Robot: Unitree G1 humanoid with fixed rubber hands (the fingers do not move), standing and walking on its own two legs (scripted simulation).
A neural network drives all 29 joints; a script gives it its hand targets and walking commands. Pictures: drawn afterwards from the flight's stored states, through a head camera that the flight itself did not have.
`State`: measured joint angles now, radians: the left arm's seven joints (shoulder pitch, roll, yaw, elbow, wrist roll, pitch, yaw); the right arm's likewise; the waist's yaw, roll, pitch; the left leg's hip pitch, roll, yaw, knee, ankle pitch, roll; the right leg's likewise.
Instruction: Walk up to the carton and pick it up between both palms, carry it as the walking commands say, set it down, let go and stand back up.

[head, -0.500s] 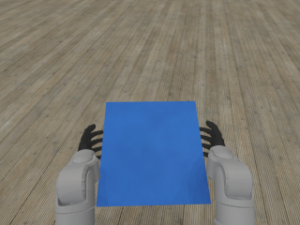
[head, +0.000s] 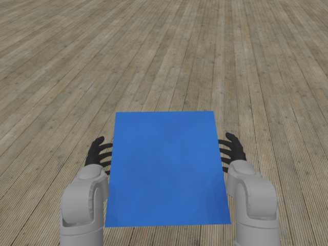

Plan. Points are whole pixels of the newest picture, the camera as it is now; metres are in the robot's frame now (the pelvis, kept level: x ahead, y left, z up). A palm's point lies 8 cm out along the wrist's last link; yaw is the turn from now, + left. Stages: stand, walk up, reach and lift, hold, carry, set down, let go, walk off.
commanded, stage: carry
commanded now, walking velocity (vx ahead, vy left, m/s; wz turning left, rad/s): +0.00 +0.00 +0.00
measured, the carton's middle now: (165, 173) +0.30 +0.00 +0.01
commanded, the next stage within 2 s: none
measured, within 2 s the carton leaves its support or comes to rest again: neither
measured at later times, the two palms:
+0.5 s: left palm (97, 169) +0.27 +0.14 +0.10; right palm (238, 165) +0.26 -0.16 +0.10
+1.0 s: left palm (88, 174) +0.25 +0.16 +0.10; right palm (233, 167) +0.26 -0.15 +0.10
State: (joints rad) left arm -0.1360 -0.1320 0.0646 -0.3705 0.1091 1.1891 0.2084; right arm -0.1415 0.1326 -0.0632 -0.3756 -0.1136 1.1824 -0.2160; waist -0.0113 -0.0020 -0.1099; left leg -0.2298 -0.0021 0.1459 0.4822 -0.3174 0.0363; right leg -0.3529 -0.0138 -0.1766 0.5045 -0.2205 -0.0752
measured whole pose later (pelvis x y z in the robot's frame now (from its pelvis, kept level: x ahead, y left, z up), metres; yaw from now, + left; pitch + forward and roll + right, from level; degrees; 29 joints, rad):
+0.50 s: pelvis +0.00 +0.00 +0.00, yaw +0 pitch +3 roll +1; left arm -0.14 -0.13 0.07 -0.36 0.11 1.19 0.21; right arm -0.14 0.13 -0.07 -0.37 -0.11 1.18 -0.22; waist -0.01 0.00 -0.11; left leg -0.23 0.00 0.14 0.48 -0.32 0.03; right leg -0.35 -0.01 -0.18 0.50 -0.23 -0.08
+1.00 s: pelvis +0.00 +0.00 +0.00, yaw +2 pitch +4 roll +1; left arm -0.12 -0.13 0.04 -0.46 0.12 1.23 0.20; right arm -0.13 0.13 -0.05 -0.46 -0.11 1.23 -0.22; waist -0.02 0.02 -0.10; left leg -0.28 -0.02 0.12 0.53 -0.33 0.02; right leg -0.39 -0.04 -0.20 0.55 -0.24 -0.07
